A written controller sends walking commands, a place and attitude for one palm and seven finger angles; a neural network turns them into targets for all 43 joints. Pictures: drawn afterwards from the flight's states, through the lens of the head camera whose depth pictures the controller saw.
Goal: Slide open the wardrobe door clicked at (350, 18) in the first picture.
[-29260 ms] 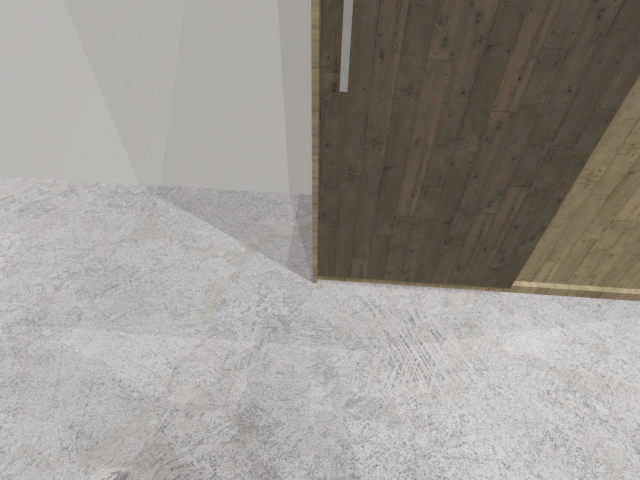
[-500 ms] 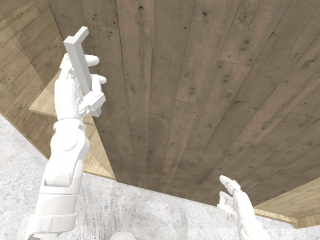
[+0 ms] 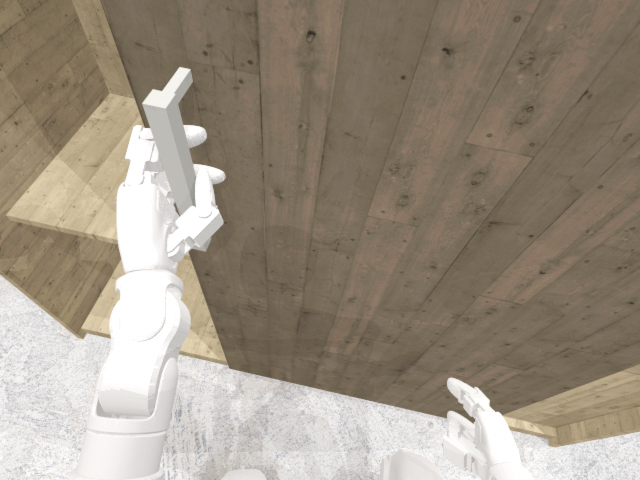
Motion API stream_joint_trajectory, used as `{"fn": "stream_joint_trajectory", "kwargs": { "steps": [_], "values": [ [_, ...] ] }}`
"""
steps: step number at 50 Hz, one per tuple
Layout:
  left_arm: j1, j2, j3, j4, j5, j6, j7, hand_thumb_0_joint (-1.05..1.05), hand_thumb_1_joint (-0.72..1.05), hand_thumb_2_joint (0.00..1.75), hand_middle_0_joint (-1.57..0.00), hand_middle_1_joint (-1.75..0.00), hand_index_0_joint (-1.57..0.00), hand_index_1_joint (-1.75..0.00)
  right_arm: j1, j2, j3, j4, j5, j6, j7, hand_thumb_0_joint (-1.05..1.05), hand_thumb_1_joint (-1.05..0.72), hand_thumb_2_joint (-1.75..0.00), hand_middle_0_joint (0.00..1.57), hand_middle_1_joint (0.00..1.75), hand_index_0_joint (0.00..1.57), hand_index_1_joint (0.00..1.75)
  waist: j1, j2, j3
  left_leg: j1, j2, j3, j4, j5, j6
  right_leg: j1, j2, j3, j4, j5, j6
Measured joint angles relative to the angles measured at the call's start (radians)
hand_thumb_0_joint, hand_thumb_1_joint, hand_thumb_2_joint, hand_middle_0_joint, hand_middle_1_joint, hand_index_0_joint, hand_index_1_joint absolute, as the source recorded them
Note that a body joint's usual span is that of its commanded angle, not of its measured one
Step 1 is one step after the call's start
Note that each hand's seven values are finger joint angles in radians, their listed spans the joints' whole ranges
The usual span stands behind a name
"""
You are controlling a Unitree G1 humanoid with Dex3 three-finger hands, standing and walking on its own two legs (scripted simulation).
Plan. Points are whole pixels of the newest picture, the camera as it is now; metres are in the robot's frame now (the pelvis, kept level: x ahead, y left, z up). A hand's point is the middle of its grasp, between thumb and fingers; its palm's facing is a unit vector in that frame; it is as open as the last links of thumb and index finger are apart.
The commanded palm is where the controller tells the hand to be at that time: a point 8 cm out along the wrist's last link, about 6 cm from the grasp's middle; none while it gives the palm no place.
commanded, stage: step sideways, sliding the door along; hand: left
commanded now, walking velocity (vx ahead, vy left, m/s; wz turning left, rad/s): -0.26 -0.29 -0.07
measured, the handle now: (192, 173) +0.36 +0.22 +0.15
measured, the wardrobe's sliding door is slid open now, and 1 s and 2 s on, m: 0.47 0.48 0.48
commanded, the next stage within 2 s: stop walking and hold the door there in 0.48 s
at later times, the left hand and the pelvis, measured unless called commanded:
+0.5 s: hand (224, 211) +0.33 +0.17 +0.15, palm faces +0.47 -0.88 +0.00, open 6.7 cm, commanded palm +0.29 +0.14 +0.14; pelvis +0.01 -0.07 -0.01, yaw +1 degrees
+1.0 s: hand (215, 212) +0.32 +0.18 +0.15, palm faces +0.55 -0.79 -0.28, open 6.7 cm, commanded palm +0.28 +0.21 +0.11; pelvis -0.01 -0.12 -0.02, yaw -7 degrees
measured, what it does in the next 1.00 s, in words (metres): steps to the right: right foot, then left foot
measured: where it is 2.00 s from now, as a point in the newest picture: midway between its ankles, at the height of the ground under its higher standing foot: outside the picture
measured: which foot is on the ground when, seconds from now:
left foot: down 0.00-0.22, up 0.24-0.40, down 0.42-0.90, up 0.92-1.00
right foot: up 0.00-0.20, down 0.22-0.42, up 0.44-0.86, down 0.88-1.00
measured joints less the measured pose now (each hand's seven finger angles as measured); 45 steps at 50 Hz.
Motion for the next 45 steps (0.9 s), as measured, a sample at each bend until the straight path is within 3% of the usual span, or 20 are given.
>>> {"fn": "stream_joint_trajectory", "kwargs": {
  "steps": [8,11,12,14,16,18,19,20,21,23,24,27,30,31,33,35,41,44,45],
  "values": [
    [-0.016,0.045,0.099,0.036,-0.025,0.015,0.03,0.0,0.78,0.87,-0.33,-1.4,-0.16,-1.34,-0.051,0.021,0.023,-0.039,0.004,-0.059,-0.01,0.01,-0.91,-0.9,0.21,0.3,0.21,0.3,0.027,0.023,0.009,0.028,0.051,-0.003,-0.028,0.02,-0.072,0.146,0.023,-0.024,-0.324,0.076,-0.009],
    [-0.032,0.079,0.161,0.056,-0.046,0.032,0.049,-0.01,0.77,0.88,-0.35,-1.4,-0.12,-1.34,-0.063,0.01,0.025,-0.048,0.016,-0.073,-0.011,0.01,-0.9,-0.9,0.21,0.3,0.21,0.3,0.022,0.011,0.0,-0.011,0.047,-0.021,0.057,-0.019,-0.097,0.236,0.018,-0.029,-0.516,0.247,-0.023],
    [-0.034,0.079,0.183,0.064,-0.046,0.031,0.055,-0.01,0.76,0.88,-0.36,-1.4,-0.1,-1.35,-0.075,-0.005,0.024,-0.041,0.02,-0.073,-0.015,0.01,-0.9,-0.9,0.21,0.3,0.21,0.3,0.014,0.023,-0.006,-0.048,0.053,-0.042,0.118,-0.041,-0.081,0.236,0.023,-0.04,-0.517,0.205,-0.031],
    [-0.02,0.071,0.212,0.077,-0.045,0.013,0.069,-0.02,0.77,0.87,-0.38,-1.4,-0.07,-1.35,-0.104,-0.042,0.013,-0.008,0.018,-0.077,-0.036,0.01,-0.91,-0.9,0.21,0.3,0.21,0.3,-0.005,0.045,-0.016,-0.126,0.003,-0.106,0.262,-0.168,-0.051,0.207,0.023,-0.048,-0.49,0.14,-0.042],
    [-0.002,0.071,0.22,0.076,-0.05,0.001,0.072,-0.02,0.77,0.86,-0.39,-1.4,-0.06,-1.35,-0.112,-0.071,-0.008,0.017,0.021,-0.075,-0.057,0.01,-0.91,-0.9,0.21,0.3,0.21,0.3,-0.01,0.036,-0.025,-0.187,-0.084,-0.119,0.383,-0.279,-0.036,0.182,0.006,-0.036,-0.492,0.141,-0.043],
    [0.011,0.068,0.218,0.057,-0.05,-0.008,0.077,-0.02,0.78,0.86,-0.39,-1.4,-0.07,-1.35,-0.11,-0.093,-0.024,0.038,0.023,-0.066,-0.073,0.01,-0.91,-0.9,0.2,0.3,0.21,0.3,-0.019,0.016,-0.022,-0.201,-0.144,-0.094,0.37,-0.289,-0.032,0.17,-0.009,-0.026,-0.5,0.167,-0.047],
    [0.015,0.065,0.214,0.047,-0.045,-0.015,0.079,-0.02,0.78,0.85,-0.39,-1.4,-0.07,-1.34,-0.105,-0.103,-0.029,0.045,0.023,-0.057,-0.079,0.01,-0.91,-0.9,0.2,0.3,0.2,0.3,-0.029,0.011,-0.019,-0.184,-0.155,-0.074,0.287,-0.224,-0.035,0.165,-0.011,-0.03,-0.494,0.182,-0.053],
    [0.017,0.061,0.209,0.035,-0.039,-0.021,0.078,-0.02,0.78,0.85,-0.39,-1.4,-0.08,-1.33,-0.096,-0.114,-0.035,0.045,0.021,-0.044,-0.083,0.01,-0.91,-0.9,0.2,0.3,0.2,0.3,-0.041,0.015,-0.017,-0.156,-0.153,-0.051,0.183,-0.08,-0.039,0.156,-0.008,-0.04,-0.471,0.192,-0.053],
    [0.017,0.061,0.201,0.023,-0.042,-0.024,0.073,-0.02,0.78,0.85,-0.4,-1.4,-0.08,-1.32,-0.083,-0.124,-0.044,0.041,0.019,-0.033,-0.084,0.01,-0.91,-0.9,0.2,0.3,0.2,0.3,-0.049,0.027,-0.017,-0.131,-0.138,-0.044,0.119,0.061,-0.005,0.134,0.005,-0.045,-0.419,0.194,-0.043],
    [0.0,0.072,0.184,0.027,-0.032,-0.037,0.054,-0.02,0.79,0.85,-0.4,-1.4,-0.07,-1.28,-0.06,-0.111,-0.067,0.045,0.014,-0.008,-0.071,0.01,-0.91,-0.9,0.2,0.3,0.2,0.3,-0.04,0.01,-0.001,-0.108,-0.129,-0.039,0.123,0.003,0.056,0.074,0.025,0.006,-0.223,-0.008,-0.029],
    [-0.006,0.074,0.178,0.031,-0.023,-0.037,0.046,-0.01,0.79,0.85,-0.4,-1.4,-0.07,-1.27,-0.047,-0.101,-0.068,0.049,0.012,0.003,-0.059,0.01,-0.91,-0.9,0.2,0.3,0.2,0.3,-0.032,0.001,0.002,-0.095,-0.122,-0.038,0.121,-0.029,0.068,0.045,0.038,0.031,-0.121,-0.072,-0.026],
    [-0.006,0.066,0.171,0.03,0.001,-0.021,0.037,-0.01,0.79,0.85,-0.38,-1.4,-0.09,-1.26,-0.009,-0.07,-0.05,0.051,0.004,0.002,-0.028,0.02,-0.91,-0.9,0.2,0.3,0.2,0.3,-0.019,-0.006,0.003,-0.048,-0.079,-0.042,0.072,-0.036,0.056,-0.004,0.053,0.039,0.06,-0.121,-0.018],
    [0.003,0.065,0.173,0.027,0.009,-0.007,0.033,0.0,0.78,0.85,-0.36,-1.4,-0.12,-1.26,0.017,-0.038,-0.03,0.034,0.001,-0.016,-0.007,0.02,-0.91,-0.9,0.2,0.3,0.2,0.3,-0.01,-0.001,0.0,-0.003,-0.034,-0.038,0.008,-0.002,0.039,-0.012,0.041,0.016,0.081,-0.067,-0.01],
    [0.019,0.087,0.191,0.042,0.007,-0.027,0.015,-0.01,0.77,0.85,-0.36,-1.4,-0.13,-1.26,0.013,-0.024,-0.02,0.036,0.0,-0.017,-0.006,0.02,-0.91,-0.9,0.2,0.3,0.2,0.3,-0.014,-0.004,-0.009,0.01,-0.022,-0.03,-0.016,0.008,0.035,-0.015,0.039,0.013,0.074,-0.04,-0.006],
    [0.069,0.164,0.225,0.07,0.003,-0.053,-0.018,-0.03,0.74,0.84,-0.37,-1.4,-0.15,-1.27,0.006,0.005,-0.007,0.031,-0.006,-0.007,-0.012,0.02,-0.91,-0.9,0.2,0.3,0.21,0.3,-0.031,-0.004,-0.035,0.03,0.001,-0.013,-0.051,0.024,0.026,-0.007,0.04,-0.001,0.037,-0.004,0.0],
    [0.1,0.22,0.245,0.092,-0.009,-0.04,-0.031,-0.04,0.72,0.84,-0.39,-1.4,-0.17,-1.29,0.008,0.023,0.0,0.02,-0.005,-0.013,-0.022,0.02,-0.91,-0.9,0.2,0.3,0.21,0.3,-0.037,0.003,-0.055,0.052,0.017,0.005,-0.075,0.033,0.016,0.022,0.041,-0.023,-0.033,0.018,0.003],
    [0.142,0.28,0.318,0.212,-0.039,-0.005,-0.017,-0.05,0.7,0.82,-0.43,-1.4,-0.19,-1.32,0.005,0.012,0.03,0.015,0.001,-0.058,-0.048,0.01,-0.9,-0.9,0.21,0.3,0.21,0.3,-0.062,0.025,-0.12,0.068,0.007,0.051,-0.074,0.029,-0.007,0.139,0.048,-0.071,-0.303,0.067,-0.007],
    [0.141,0.325,0.362,0.29,-0.043,0.007,-0.011,-0.07,0.7,0.81,-0.44,-1.4,-0.16,-1.32,0.008,-0.011,0.04,0.012,0.006,-0.072,-0.059,0.01,-0.9,-0.9,0.21,0.3,0.21,0.3,-0.078,0.009,-0.15,0.03,-0.023,0.064,0.01,-0.012,-0.022,0.228,0.031,-0.076,-0.508,0.249,-0.019],
    [0.135,0.343,0.38,0.318,-0.041,0.008,-0.012,-0.08,0.7,0.81,-0.44,-1.4,-0.15,-1.31,0.007,-0.024,0.041,0.012,0.008,-0.073,-0.063,0.01,-0.9,-0.9,0.21,0.3,0.21,0.3,-0.083,0.001,-0.163,-0.003,-0.031,0.063,0.068,-0.039,-0.025,0.239,0.021,-0.071,-0.537,0.236,-0.039]
  ]
}}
